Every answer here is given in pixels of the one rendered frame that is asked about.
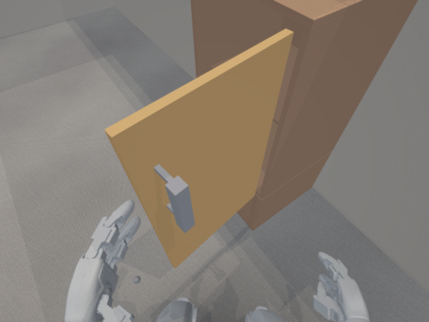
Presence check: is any cupboard door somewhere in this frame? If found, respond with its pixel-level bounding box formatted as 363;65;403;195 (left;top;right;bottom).
104;29;294;269

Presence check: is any handle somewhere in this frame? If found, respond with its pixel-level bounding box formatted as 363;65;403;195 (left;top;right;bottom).
154;164;195;233

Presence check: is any right robot hand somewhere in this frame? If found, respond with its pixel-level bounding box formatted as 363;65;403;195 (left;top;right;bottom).
313;252;369;322

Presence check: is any left robot hand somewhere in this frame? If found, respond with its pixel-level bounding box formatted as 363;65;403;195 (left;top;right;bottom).
64;199;141;322

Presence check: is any left robot thigh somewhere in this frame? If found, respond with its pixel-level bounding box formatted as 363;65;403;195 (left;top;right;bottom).
156;301;198;322

